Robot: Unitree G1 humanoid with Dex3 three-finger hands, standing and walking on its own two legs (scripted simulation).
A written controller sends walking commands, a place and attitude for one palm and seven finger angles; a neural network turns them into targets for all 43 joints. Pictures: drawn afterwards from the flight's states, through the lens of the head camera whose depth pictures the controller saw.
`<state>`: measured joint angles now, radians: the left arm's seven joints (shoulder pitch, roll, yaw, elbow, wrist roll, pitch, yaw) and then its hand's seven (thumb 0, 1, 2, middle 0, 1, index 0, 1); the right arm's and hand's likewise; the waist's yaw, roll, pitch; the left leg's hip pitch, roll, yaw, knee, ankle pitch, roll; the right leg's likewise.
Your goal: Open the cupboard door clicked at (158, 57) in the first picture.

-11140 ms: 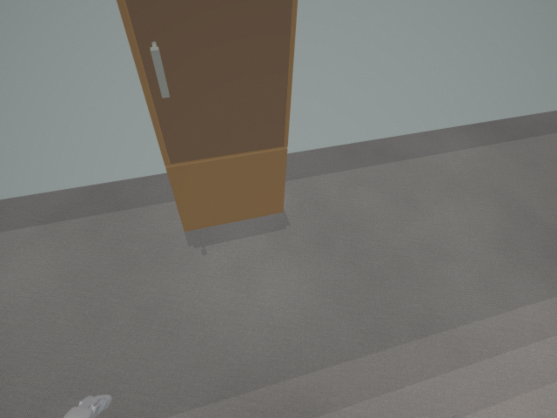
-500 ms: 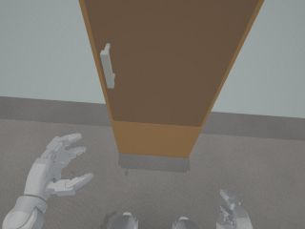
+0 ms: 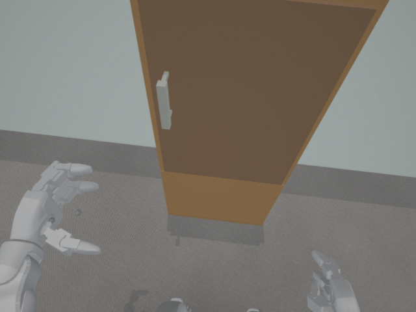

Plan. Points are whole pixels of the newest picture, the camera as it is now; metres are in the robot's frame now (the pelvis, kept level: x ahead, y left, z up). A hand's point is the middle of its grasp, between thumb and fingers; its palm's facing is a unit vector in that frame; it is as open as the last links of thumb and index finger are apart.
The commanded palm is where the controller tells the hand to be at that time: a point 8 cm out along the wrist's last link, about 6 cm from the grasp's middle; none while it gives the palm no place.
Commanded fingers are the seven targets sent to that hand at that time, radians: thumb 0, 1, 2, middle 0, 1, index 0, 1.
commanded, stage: raise the hand with hooked fingers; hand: left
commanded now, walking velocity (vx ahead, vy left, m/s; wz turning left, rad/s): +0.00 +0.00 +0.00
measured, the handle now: (166, 101) +0.57 +0.15 +0.06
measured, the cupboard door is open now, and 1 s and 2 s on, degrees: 0 0 0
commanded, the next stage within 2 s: move the hooked fingers beside the handle in 0.80 s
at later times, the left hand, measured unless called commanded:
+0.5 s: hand (81, 187) +0.30 +0.25 +0.08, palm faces -0.05 -1.00 -0.02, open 14.0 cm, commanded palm +0.28 +0.30 +0.08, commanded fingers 0.00 -0.50 0.30 -0.30 -1.20 -0.30 -1.20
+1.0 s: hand (80, 191) +0.29 +0.25 +0.08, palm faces -0.02 -1.00 -0.02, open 14.0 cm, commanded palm +0.28 +0.29 +0.08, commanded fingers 0.00 -0.50 0.30 -0.30 -1.20 -0.30 -1.20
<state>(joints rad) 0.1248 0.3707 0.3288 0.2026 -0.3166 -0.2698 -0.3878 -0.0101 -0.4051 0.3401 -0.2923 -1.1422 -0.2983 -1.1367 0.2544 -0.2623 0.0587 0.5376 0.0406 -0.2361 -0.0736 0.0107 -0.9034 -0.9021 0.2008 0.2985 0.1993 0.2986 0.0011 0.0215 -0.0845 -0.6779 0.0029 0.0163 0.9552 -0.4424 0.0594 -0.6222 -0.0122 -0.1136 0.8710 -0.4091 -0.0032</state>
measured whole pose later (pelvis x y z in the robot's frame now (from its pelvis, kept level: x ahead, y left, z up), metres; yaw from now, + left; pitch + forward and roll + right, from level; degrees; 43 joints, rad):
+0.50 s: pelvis +0.01 -0.02 +0.01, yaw -1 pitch +9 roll -2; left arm -0.05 0.44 0.43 0.44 -0.36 -0.23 -0.56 -0.02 -0.50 0.30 -0.30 -1.20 -0.30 -1.20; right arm 0.30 -0.30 0.04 0.56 0.04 -0.21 -0.08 0.01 -0.90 -0.90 0.20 0.30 0.20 0.30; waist -0.01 0.02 -0.07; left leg -0.61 0.02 0.03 0.87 -0.42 0.04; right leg -0.57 0.01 -0.10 0.80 -0.39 -0.02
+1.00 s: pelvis +0.00 -0.02 +0.01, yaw +0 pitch +8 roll -2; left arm -0.09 0.42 0.42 0.49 -0.35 -0.28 -0.55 -0.02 -0.50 0.30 -0.30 -1.20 -0.30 -1.20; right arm 0.28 -0.28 0.06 0.57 0.04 -0.21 -0.09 0.01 -0.90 -0.90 0.20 0.30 0.20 0.30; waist 0.00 0.02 -0.06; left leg -0.61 0.01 0.02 0.87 -0.40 0.04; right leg -0.58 0.00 -0.11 0.81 -0.38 -0.03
